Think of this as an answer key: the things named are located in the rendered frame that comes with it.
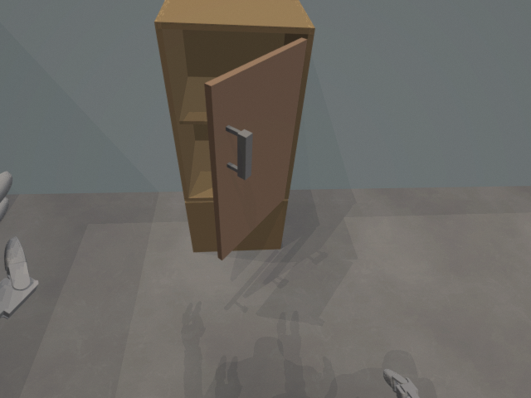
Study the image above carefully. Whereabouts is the handle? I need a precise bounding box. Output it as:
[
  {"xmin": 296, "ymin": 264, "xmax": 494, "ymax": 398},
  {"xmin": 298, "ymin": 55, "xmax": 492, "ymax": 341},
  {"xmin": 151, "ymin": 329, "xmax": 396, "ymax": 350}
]
[{"xmin": 226, "ymin": 125, "xmax": 253, "ymax": 180}]

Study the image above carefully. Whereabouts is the right robot hand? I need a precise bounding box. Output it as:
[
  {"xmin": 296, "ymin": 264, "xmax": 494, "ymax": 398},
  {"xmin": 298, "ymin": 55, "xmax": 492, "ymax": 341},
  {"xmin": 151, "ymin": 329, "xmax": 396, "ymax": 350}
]
[{"xmin": 383, "ymin": 369, "xmax": 420, "ymax": 398}]

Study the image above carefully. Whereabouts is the left robot hand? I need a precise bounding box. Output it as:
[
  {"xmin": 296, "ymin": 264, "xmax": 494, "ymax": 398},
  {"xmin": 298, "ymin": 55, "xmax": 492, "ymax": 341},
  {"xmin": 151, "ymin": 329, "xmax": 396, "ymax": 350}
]
[{"xmin": 0, "ymin": 172, "xmax": 38, "ymax": 319}]

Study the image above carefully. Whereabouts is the cupboard door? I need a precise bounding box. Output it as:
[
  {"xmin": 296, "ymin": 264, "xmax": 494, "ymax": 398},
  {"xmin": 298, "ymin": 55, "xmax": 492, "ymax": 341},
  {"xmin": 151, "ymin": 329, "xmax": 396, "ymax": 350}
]
[{"xmin": 204, "ymin": 37, "xmax": 307, "ymax": 260}]

